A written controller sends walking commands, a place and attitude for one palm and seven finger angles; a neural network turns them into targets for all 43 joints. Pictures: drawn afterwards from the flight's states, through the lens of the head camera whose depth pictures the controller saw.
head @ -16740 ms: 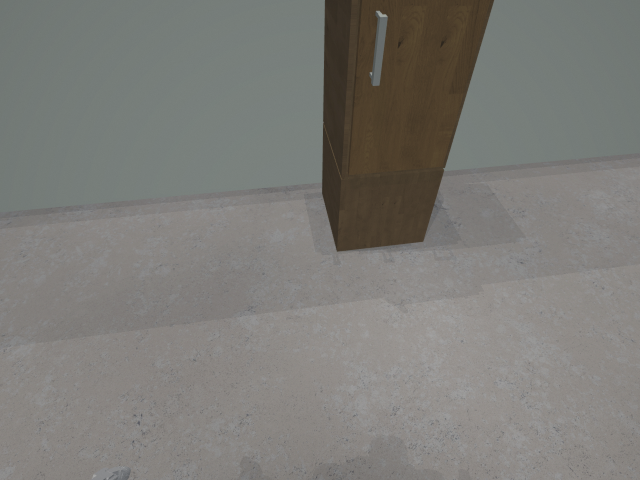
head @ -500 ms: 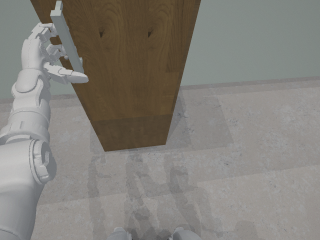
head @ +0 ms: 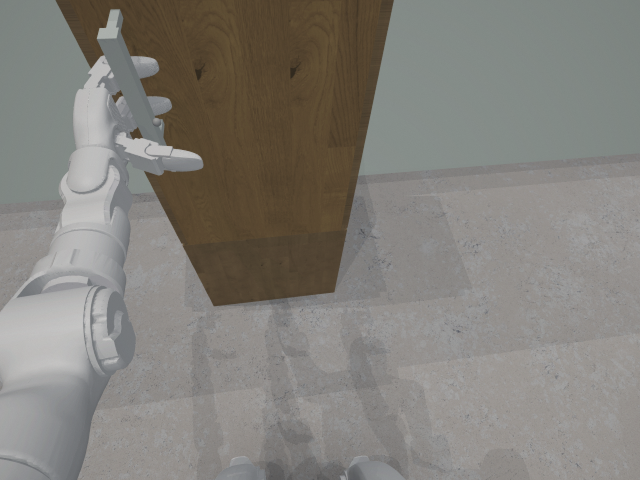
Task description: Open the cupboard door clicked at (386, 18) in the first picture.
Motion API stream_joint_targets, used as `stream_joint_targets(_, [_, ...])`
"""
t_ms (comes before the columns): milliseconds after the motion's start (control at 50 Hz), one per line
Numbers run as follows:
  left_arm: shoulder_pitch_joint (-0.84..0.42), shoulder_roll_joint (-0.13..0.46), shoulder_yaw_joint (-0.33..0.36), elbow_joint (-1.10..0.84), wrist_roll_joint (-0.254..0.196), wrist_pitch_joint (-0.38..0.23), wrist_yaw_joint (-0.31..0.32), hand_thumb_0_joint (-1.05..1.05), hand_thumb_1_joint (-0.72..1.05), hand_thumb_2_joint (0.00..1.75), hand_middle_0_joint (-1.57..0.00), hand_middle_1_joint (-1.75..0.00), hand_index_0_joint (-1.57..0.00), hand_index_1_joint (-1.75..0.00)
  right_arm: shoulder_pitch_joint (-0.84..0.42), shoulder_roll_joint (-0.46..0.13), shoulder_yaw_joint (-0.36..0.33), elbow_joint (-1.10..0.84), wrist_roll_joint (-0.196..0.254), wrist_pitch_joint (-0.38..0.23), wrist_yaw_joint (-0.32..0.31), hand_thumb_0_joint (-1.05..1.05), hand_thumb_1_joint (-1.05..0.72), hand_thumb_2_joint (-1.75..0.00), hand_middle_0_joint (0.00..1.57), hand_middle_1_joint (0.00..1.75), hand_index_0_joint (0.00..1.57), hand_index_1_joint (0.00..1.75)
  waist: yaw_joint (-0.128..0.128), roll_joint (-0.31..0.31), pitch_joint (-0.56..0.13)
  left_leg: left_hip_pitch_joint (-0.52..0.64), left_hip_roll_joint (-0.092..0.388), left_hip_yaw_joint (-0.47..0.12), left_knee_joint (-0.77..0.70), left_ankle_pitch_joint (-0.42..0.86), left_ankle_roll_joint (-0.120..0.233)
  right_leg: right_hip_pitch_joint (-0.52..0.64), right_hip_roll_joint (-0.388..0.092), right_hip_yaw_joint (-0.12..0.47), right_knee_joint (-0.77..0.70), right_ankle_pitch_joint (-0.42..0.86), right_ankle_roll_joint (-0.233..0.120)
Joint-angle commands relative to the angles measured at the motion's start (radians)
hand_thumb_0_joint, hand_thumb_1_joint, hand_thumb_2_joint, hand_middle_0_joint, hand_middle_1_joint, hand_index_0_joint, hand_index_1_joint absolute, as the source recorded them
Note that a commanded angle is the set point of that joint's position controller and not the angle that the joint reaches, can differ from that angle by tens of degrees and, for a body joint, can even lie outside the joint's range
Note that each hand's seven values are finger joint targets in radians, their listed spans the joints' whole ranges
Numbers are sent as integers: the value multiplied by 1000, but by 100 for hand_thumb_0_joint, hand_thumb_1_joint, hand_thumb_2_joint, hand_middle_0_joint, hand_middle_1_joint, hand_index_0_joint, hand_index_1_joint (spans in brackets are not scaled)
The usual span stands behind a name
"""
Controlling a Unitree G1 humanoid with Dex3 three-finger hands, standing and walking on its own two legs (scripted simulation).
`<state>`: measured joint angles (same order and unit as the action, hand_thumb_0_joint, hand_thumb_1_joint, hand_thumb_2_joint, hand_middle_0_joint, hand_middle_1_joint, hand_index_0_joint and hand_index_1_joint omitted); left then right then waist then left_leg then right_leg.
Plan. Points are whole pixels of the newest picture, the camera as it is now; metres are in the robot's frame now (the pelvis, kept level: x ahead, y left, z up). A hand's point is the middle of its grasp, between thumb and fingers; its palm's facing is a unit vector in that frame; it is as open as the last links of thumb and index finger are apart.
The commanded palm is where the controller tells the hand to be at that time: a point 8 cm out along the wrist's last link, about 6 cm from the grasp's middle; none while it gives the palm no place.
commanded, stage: slide the fingers in behind the handle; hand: left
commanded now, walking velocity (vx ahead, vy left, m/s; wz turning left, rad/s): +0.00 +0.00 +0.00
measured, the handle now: (139, 90) +0.58 +0.18 +0.12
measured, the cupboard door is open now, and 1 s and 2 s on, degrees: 0 0 37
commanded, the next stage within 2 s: close the thumb around the handle in 0.36 s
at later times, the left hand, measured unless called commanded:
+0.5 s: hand (151, 123) +0.52 +0.15 +0.12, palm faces +0.03 -1.00 -0.01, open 14.0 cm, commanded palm +0.50 +0.20 +0.12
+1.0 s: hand (149, 119) +0.54 +0.16 +0.12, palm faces +0.04 -1.00 +0.01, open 6.8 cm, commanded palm +0.51 +0.20 +0.12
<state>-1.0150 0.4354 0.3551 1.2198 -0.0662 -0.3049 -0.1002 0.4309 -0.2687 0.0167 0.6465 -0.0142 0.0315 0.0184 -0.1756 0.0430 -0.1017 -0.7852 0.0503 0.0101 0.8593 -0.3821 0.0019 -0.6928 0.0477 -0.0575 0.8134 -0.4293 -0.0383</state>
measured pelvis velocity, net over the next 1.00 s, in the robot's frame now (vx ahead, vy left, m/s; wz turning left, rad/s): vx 0.01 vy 0.01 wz -0.01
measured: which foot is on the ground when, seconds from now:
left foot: down 0.00-1.00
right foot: down 0.00-1.00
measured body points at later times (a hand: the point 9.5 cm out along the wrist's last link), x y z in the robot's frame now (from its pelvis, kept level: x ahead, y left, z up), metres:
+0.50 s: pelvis +0.00 +0.00 +0.00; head +0.10 +0.01 +0.44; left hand +0.52 +0.21 +0.13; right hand -0.03 -0.26 -0.11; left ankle +0.01 +0.12 -0.70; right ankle -0.03 -0.10 -0.70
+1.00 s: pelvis +0.01 +0.01 +0.00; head +0.11 +0.02 +0.44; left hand +0.53 +0.21 +0.12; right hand -0.03 -0.25 -0.11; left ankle +0.01 +0.12 -0.70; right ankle -0.03 -0.10 -0.70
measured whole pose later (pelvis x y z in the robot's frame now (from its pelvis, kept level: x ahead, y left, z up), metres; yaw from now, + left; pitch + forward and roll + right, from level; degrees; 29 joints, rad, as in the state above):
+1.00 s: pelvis +0.01 +0.01 +0.00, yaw -1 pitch +19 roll -2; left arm -1.02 0.46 0.37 1.23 -0.06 -0.31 -0.12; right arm 0.46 -0.27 0.02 0.65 -0.02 0.03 0.02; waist -0.19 0.04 -0.11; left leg -0.81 0.05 0.02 0.87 -0.40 0.02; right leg -0.71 0.05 -0.04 0.81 -0.43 -0.02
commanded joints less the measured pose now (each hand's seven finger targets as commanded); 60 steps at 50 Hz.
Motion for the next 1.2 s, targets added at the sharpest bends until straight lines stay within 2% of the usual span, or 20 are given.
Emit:
stream_joint_targets(0, [-495, 212, -6, -232, -5, -91, -7, 0, -50, 30, -30, -120, -30, -120, 163, -161, -59, -43, 2, -15, -9, 0, -90, -90, 20, 30, 20, 30, -21, 64, -455, 373, -48, -34, -29, 379, 43, 111, 18, 51, -91, 480, 32])
stream_joint_targets(60, [-510, 222, -6, -200, -2, -81, -13, 0, -50, 30, -30, -120, -30, -120, 165, -165, -60, -38, 6, -15, -13, 0, -90, -90, 20, 30, 20, 30, -34, 44, -417, 341, -49, -30, -35, 336, 47, 110, 18, 55, -102, 458, 35])
stream_joint_targets(100, [-511, 269, 29, -210, -5, -75, -16, 0, -50, 30, -30, -120, -30, -120, 170, -171, -60, -41, 5, -14, -17, 0, -90, -90, 20, 30, 20, 30, -27, 36, -439, 326, -51, -25, -38, 336, 49, 144, 15, 62, -105, 477, 37])
stream_joint_targets(280, [-494, 232, 2, -200, -17, -73, -31, 0, -50, 30, -30, -120, -30, -120, 173, -167, -58, -40, 6, -14, -18, 0, -90, -90, 20, 30, 20, 30, -32, 45, -411, 339, -48, -28, -44, 342, 48, 121, 19, 53, -110, 465, 36])
stream_joint_targets(300, [-478, 262, 33, -190, -21, -69, -30, 0, -50, 30, -30, -120, -30, -120, 178, -172, -61, -39, 7, -14, -20, 0, -90, -90, 20, 30, 20, 30, -26, 13, -411, 319, -48, -25, -44, 327, 50, 136, 18, 57, -115, 459, 38])
stream_joint_targets(340, [-456, 312, 69, -189, -18, -68, -28, 0, -50, 30, -30, -120, -30, -120, 178, -177, -58, -46, 6, -10, -23, 0, -90, -90, 20, 30, 20, 30, -11, 19, -418, 301, -52, -23, -49, 335, 51, 171, 15, 63, -111, 481, 34])
stream_joint_targets(380, [-486, 253, 17, -198, -13, -68, -29, 0, -50, 30, -30, -120, -30, -120, 172, -168, -57, -48, 7, -12, -20, 0, -90, -90, 20, 30, 20, 30, -27, 37, -401, 321, -48, -24, -47, 340, 49, 130, 16, 55, -109, 469, 37])
stream_joint_targets(440, [-501, 219, -6, -233, -10, -88, -26, 0, -50, 30, -30, -120, -30, -120, 176, -167, -61, -46, 4, -15, -16, 0, -90, -90, 20, 30, 20, 30, -30, 70, -426, 383, -44, -35, -39, 371, 46, 88, 22, 46, -104, 449, 29])
stream_joint_targets(540, [-534, 212, -2, -196, -18, -85, -13, 0, -22, 42, -32, -123, -32, -123, 183, -174, -62, -26, 2, -18, -17, 0, -90, -90, 20, 30, 20, 30, -43, 40, -412, 382, -38, -49, -40, 353, 41, 55, 24, 36, -100, 405, 29])
stream_joint_targets(580, [-544, 214, -3, -206, -9, -81, -6, 0, -11, 47, -33, -124, -33, -124, 181, -172, -63, -25, -1, -20, -14, 0, -90, -90, 20, 30, 20, 30, -38, 83, -443, 403, -38, -51, -34, 375, 38, 45, 22, 35, -92, 412, 29])
stream_joint_targets(640, [-530, 277, 45, -179, 0, -75, 7, 0, 6, 54, -34, -126, -34, -126, 190, -178, -57, -25, -4, -17, -17, 0, -90, -90, 20, 30, 20, 30, -33, 34, -418, 356, -40, -51, -34, 370, 44, 71, 21, 38, -89, 422, 29])
stream_joint_targets(760, [-514, 240, 13, -191, 7, -83, -4, 0, 40, 68, -36, -130, -36, -130, 185, -173, -59, -39, -4, -14, -11, 0, -90, -90, 20, 30, 20, 30, -31, 74, -450, 388, -38, -48, -25, 406, 39, 59, 24, 37, -82, 447, 29])
stream_joint_targets(820, [-518, 240, 15, -195, -5, -76, -16, 0, 56, 76, -38, -131, -38, -131, 188, -175, -61, -38, -2, -12, -13, 0, -90, -90, 20, 30, 20, 30, -35, 60, -449, 386, -36, -49, -28, 399, 38, 66, 26, 34, -86, 443, 29])
stream_joint_targets(860, [-523, 274, 45, -226, -8, -81, -16, 0, 68, 80, -38, -133, -38, -133, 193, -177, -61, -37, -4, -11, -15, 0, -90, -90, 20, 30, 20, 30, -22, 85, -486, 407, -36, -49, -26, 438, 37, 83, 25, 35, -79, 474, 27])
stream_joint_targets(940, [-493, 236, 21, -214, -6, -78, -17, 0, 90, 90, -40, -135, -40, -135, 193, -171, -61, -39, -5, -7, -12, 0, -90, -90, 20, 30, 20, 30, -26, 63, -452, 396, -37, -48, -24, 444, 39, 74, 29, 31, -81, 475, 27])
stream_joint_targets(960, [-510, 232, 11, -220, -6, -76, -16, 0, 90, 90, -40, -135, -40, -135, 189, -172, -61, -37, -3, -7, -12, 0, -90, -90, 20, 30, 20, 30, -36, 69, -441, 397, -35, -47, -25, 432, 40, 60, 28, 32, -87, 469, 30])
stream_joint_targets(1020, [-487, 258, 37, -239, -9, -75, -17, 0, 90, 90, -40, -135, -40, -135, 191, -174, -65, -40, -2, -3, -12, 0, -90, -90, 20, 30, 20, 30, -20, 70, -462, 399, -36, -47, -27, 445, 38, 89, 27, 33, -83, 484, 28])
stream_joint_targets(1060, [-478, 235, 28, -260, -13, -84, -19, 0, 90, 90, -40, -135, -40, -135, 188, -167, -66, -43, -3, -4, -10, 0, -90, -90, 20, 30, 20, 30, -9, 103, -492, 434, -37, -50, -23, 482, 34, 87, 28, 29, -76, 500, 25])
stream_joint_targets(1120, [-455, 243, 47, -237, -18, -74, -4, 0, 90, 90, -40, -135, -40, -135, 182, -169, -65, -43, -3, -2, -9, 0, -90, -90, 20, 30, 20, 30, -8, 57, -449, 399, -36, -46, -30, 457, 35, 94, 30, 27, -82, 487, 27])
stream_joint_targets(1180, [-477, 254, 41, -231, 0, -70, 12, 0, 90, 90, -40, -135, -40, -135, 181, -169, -62, -44, -3, 0, -10, 0, -90, -90, 20, 30, 20, 30, -19, 55, -423, 375, -37, -41, -32, 439, 38, 92, 26, 32, -82, 489, 29])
